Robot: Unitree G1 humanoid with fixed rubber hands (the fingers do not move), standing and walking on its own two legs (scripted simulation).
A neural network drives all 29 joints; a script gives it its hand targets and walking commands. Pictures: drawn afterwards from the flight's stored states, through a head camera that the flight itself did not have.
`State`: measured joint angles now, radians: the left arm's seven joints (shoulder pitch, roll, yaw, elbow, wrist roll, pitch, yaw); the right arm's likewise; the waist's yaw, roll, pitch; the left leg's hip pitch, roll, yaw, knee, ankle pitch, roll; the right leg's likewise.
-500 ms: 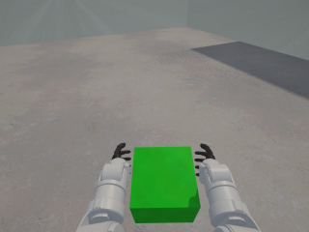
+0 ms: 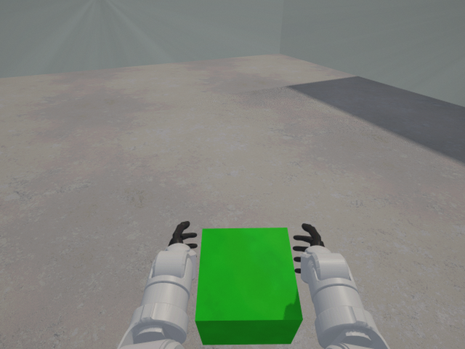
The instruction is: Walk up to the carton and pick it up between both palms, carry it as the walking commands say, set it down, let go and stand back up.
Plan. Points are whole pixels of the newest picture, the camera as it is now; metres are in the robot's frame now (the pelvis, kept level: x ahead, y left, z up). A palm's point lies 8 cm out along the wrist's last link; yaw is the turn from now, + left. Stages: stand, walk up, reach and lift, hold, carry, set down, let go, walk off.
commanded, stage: hold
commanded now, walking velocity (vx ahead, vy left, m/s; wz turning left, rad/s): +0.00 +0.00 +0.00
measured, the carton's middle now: (245, 285) +0.30 +0.00 -0.05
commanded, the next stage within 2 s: carry in 0.32 s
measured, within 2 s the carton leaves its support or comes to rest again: neither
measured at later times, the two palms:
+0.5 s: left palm (174, 253) +0.30 +0.14 +0.05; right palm (309, 253) +0.30 -0.12 +0.06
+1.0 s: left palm (179, 188) +0.45 +0.15 +0.09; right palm (294, 190) +0.44 -0.11 +0.10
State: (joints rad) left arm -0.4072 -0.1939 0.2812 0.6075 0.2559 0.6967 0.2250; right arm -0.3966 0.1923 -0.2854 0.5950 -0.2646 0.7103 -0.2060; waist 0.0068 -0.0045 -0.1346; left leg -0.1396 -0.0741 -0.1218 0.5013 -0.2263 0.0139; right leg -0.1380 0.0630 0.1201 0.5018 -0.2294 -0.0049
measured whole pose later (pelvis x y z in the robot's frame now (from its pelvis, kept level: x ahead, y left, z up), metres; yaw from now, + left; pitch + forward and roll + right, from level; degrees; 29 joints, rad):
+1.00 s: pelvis +0.18 +0.03 +0.00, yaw -1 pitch +4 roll -1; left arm -0.24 -0.15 0.00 -0.19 0.08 1.21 0.28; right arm -0.20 0.14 -0.07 -0.26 -0.05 1.24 -0.27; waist 0.01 -0.01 -0.15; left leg -0.41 0.01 0.09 0.71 -0.44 0.02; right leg -0.15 -0.02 -0.09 0.37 -0.28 0.02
